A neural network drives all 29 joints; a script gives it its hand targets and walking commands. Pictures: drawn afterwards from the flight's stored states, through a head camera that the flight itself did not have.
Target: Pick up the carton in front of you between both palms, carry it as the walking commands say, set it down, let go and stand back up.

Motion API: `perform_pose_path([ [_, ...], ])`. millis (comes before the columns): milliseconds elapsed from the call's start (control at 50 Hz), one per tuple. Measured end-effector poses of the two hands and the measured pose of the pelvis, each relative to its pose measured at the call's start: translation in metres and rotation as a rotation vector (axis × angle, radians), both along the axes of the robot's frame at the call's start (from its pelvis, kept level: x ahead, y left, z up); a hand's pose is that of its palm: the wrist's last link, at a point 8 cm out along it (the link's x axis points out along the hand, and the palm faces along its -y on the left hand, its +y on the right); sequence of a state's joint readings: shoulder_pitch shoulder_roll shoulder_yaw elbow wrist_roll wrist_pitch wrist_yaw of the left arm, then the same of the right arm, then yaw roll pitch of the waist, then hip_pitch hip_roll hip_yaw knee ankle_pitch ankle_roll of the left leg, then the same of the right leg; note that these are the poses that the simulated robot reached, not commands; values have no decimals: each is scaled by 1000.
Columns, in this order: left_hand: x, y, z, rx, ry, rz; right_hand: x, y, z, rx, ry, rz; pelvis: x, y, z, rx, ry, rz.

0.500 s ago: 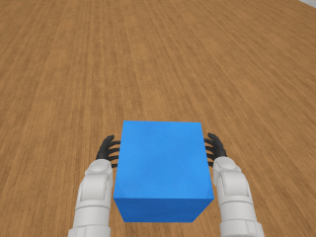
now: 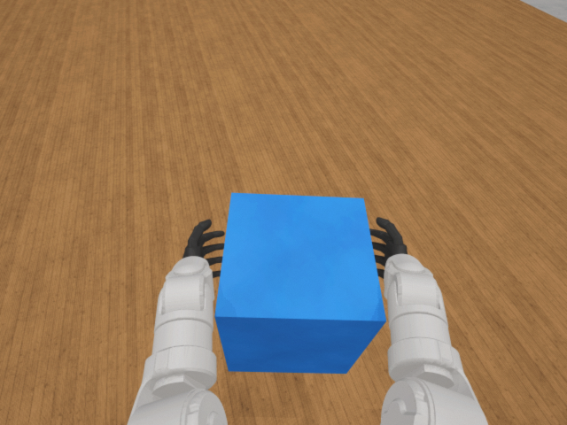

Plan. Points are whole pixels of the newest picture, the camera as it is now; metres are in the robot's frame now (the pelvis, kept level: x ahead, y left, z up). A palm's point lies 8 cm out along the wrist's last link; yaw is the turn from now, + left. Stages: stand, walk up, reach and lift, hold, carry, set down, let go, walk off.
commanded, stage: set down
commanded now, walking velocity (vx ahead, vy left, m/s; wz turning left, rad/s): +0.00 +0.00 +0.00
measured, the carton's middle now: (292, 289) +0.33 -0.01 -0.05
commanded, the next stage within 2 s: none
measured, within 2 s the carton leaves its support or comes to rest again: neither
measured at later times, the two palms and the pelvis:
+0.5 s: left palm (208, 311) +0.35 +0.15 -0.18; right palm (355, 298) +0.38 -0.15 -0.17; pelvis -0.03 -0.03 -0.11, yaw +0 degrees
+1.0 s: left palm (207, 329) +0.38 +0.17 -0.33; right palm (331, 315) +0.41 -0.12 -0.32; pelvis -0.05 -0.03 -0.23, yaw -2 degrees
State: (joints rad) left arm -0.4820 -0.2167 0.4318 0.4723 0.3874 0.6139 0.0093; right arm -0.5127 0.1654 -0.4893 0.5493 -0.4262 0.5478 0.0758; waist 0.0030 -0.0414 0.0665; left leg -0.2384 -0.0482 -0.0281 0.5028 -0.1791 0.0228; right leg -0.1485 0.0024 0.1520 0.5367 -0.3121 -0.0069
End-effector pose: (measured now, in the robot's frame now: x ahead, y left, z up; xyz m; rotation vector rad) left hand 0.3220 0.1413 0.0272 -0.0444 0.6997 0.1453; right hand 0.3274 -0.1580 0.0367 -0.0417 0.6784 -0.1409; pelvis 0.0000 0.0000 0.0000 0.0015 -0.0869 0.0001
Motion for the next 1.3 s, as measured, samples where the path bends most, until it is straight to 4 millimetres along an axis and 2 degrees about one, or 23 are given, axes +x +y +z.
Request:
perform_pose_path([
  [60,7,0,-17,2,15,2,9,0,-16,-8,15,10,-3,0,-5,2,47,-3],
  [120,10,2,-42,13,29,1,16,2,-40,-22,30,28,-7,-2,-10,1,123,-2],
  [240,7,6,-113,44,32,8,22,7,-110,-24,32,58,-19,-11,-29,-11,325,16],
  [300,8,7,-149,46,16,15,26,8,-146,-10,18,58,-26,-17,-46,-20,429,24],
  [360,13,7,-176,40,-13,29,31,8,-172,10,-11,47,-30,-23,-65,-27,527,24],
  [500,30,9,-210,21,-58,51,50,10,-207,55,-54,24,-35,-34,-106,-28,670,13],
  [680,42,20,-252,21,-15,59,64,21,-251,61,-10,29,-37,-36,-147,-29,771,4],
  [1060,58,36,-382,30,-11,73,87,38,-381,42,-10,67,-58,-24,-246,-43,902,-18],
  [1300,65,46,-452,38,13,88,102,48,-451,30,13,98,-72,-25,-299,-41,904,-29],
])
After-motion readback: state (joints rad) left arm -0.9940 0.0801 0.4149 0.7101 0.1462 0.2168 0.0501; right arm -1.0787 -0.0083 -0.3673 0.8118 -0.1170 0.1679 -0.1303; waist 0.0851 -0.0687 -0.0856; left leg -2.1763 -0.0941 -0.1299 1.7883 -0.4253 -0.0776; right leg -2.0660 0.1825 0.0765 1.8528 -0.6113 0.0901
